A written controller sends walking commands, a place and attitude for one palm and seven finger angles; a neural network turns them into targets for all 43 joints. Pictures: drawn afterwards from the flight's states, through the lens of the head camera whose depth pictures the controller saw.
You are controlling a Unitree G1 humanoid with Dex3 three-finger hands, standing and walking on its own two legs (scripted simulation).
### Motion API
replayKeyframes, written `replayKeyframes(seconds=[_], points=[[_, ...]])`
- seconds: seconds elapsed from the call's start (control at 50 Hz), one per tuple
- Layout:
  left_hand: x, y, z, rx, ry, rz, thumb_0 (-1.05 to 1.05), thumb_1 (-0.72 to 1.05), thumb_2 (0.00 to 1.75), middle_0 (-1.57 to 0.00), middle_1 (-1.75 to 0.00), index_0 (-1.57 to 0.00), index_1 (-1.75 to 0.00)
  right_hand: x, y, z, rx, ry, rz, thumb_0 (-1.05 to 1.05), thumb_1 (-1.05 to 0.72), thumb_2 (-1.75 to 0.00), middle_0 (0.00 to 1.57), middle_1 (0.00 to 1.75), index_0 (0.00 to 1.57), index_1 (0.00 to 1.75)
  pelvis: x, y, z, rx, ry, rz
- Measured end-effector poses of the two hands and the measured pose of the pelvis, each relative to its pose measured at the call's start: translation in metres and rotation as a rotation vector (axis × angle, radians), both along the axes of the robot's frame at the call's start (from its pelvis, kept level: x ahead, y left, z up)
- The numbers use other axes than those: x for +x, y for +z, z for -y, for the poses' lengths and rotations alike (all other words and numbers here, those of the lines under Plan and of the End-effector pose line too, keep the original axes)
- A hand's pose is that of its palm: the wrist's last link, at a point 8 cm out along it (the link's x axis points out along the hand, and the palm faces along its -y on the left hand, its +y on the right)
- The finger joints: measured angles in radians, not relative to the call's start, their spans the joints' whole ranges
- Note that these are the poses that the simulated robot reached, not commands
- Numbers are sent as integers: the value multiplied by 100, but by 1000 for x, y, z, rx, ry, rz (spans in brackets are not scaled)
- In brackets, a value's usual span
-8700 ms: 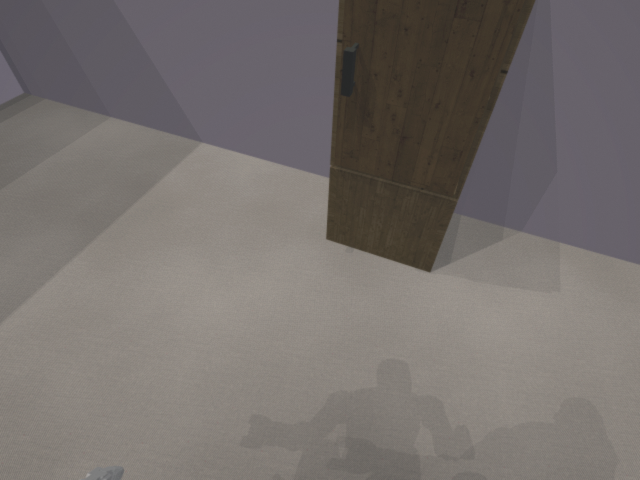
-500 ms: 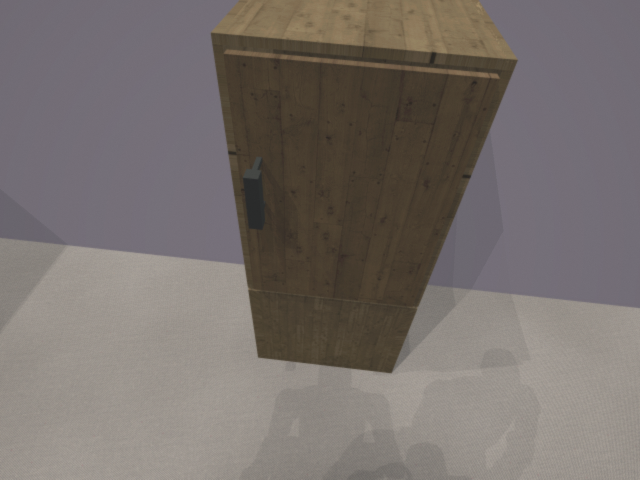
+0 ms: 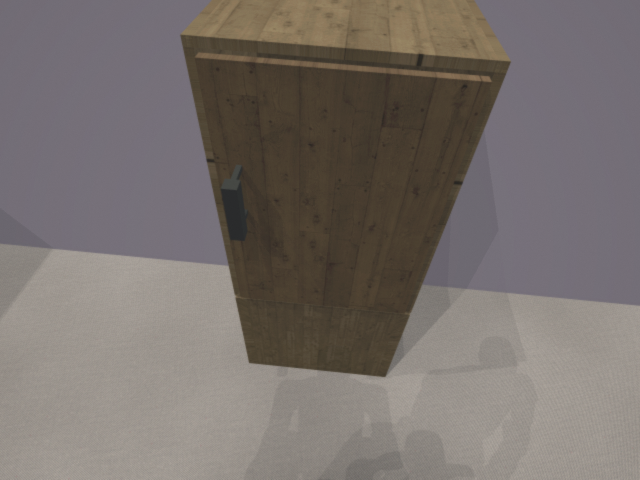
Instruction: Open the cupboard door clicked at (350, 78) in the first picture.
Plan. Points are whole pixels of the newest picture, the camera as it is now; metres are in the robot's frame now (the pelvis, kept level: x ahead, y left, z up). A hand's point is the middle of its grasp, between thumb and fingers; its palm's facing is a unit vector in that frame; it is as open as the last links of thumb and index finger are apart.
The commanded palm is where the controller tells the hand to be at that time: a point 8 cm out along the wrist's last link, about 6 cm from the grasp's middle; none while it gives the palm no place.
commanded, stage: come to a stop and stand still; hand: left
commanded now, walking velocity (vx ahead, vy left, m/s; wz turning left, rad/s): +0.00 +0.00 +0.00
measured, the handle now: (238, 202) +0.56 +0.19 +0.01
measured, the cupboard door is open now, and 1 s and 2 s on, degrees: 0 0 0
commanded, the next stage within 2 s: look again from close up in 0.82 s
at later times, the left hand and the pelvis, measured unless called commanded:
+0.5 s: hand out of the picture -0.01 +0.18 -0.18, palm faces +0.01 -0.98 -0.20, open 7.4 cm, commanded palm none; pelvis -0.01 +0.01 +0.00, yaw +0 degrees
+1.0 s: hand out of the picture +0.02 +0.18 -0.18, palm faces +0.00 -0.98 -0.18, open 7.4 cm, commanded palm none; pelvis +0.02 +0.01 +0.00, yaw -1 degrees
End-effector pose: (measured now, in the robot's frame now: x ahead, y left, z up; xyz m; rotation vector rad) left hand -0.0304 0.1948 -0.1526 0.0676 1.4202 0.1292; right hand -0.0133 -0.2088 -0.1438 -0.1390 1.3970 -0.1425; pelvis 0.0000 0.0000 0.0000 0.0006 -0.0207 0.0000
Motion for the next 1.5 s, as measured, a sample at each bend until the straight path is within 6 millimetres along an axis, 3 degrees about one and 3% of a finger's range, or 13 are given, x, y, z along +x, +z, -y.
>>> replayKeyframes(seconds=[0.16,0.34,0.6,1.2,1.5], points=[[13,3,-4,22,-9,24,1,92,90,-20,-30,-20,-29,1,1,4,2,-2,-6,1,-93,-90,20,30,20,30,2,2,4,1,0,5],[10,3,-13,51,-30,40,1,91,90,-20,-30,-20,-29,2,-3,9,2,4,10,2,-93,-90,20,30,20,30,-6,-2,1,-23,0,2],[29,10,-44,94,-43,67,0,91,90,-20,-30,-20,-29,3,-7,-9,26,23,26,1,-93,-90,20,30,20,30,-3,-3,-13,1,-2,-8],[62,6,-41,69,-49,49,0,91,90,-20,-30,-20,-29,60,5,11,-36,41,64,0,-91,-90,20,30,20,30,24,1,-8,4,-10,-14],[73,10,-46,95,-51,65,0,91,90,-20,-30,-20,-29,67,4,15,-32,48,63,0,-91,-90,20,30,20,30,27,2,-4,8,-9,-13]])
